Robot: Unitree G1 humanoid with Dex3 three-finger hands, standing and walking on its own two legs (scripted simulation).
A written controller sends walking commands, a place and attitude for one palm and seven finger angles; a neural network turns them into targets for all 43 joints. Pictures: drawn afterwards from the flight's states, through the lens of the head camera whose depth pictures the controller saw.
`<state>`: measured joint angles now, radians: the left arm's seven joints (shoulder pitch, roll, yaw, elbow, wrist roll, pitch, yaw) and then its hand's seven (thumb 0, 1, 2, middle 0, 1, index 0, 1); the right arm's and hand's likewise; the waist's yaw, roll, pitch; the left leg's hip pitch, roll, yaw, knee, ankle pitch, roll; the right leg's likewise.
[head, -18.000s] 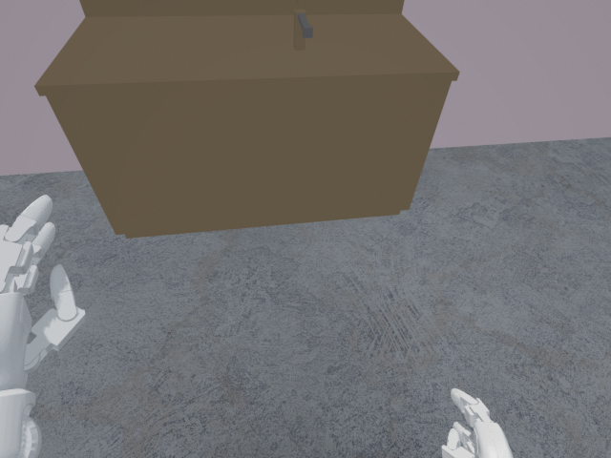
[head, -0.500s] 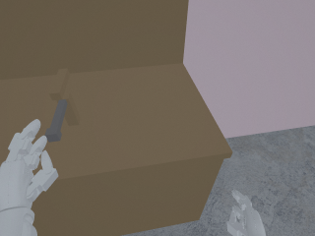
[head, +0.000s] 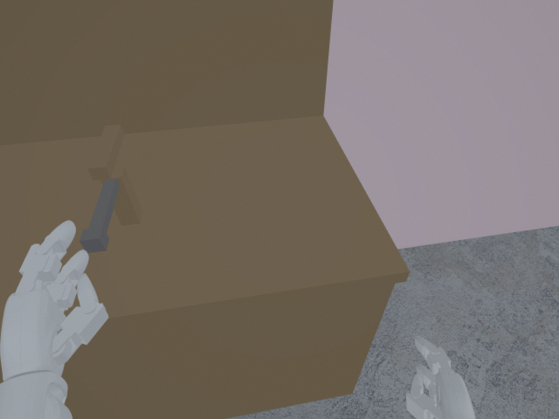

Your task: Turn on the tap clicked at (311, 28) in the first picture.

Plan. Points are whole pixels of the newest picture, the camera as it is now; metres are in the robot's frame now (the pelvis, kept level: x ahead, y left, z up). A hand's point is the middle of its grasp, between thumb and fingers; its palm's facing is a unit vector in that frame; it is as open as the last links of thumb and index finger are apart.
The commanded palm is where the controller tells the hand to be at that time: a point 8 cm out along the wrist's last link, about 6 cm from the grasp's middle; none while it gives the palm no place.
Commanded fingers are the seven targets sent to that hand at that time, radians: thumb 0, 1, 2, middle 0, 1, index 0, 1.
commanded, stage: turn the palm inward beside the body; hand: left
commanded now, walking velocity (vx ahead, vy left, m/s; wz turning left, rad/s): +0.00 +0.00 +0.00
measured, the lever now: (94, 240) +0.31 +0.33 +0.10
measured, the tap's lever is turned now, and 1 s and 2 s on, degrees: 0 0 0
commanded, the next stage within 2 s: reach beside the lever's end, fingers flat in 0.20 s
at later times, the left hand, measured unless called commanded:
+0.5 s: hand (100, 301) +0.19 +0.24 +0.14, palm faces +0.47 -0.87 -0.13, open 7.4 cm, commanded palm +0.15 +0.28 +0.15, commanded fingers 0.00 0.90 0.90 -0.20 -0.30 -0.20 -0.30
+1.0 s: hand (85, 288) +0.21 +0.27 +0.13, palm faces +0.50 -0.86 -0.12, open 7.5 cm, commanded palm +0.17 +0.32 +0.13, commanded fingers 0.00 0.90 0.90 -0.19 -0.26 -0.19 -0.26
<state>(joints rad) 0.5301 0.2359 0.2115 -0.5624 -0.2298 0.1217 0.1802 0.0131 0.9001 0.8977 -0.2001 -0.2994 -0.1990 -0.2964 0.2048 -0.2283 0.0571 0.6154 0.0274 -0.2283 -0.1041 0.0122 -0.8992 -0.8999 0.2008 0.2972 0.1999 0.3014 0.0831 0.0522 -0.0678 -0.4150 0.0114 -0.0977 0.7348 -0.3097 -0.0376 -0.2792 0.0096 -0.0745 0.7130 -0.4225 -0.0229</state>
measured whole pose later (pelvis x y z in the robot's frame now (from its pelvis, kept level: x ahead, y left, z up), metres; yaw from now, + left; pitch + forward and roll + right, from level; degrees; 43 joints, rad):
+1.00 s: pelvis +0.00 +0.00 +0.00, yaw +0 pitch +0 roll -1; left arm 0.36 0.26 0.33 -0.28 -0.25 0.01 0.13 0.01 0.90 0.90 -0.19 -0.28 -0.19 -0.28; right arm 0.20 -0.23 0.04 0.67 0.03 -0.23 -0.11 0.01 -0.90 -0.90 0.20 0.30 0.20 0.30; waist 0.07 0.05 -0.05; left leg -0.41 0.01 -0.09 0.70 -0.30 -0.04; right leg -0.28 0.01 -0.07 0.68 -0.40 -0.02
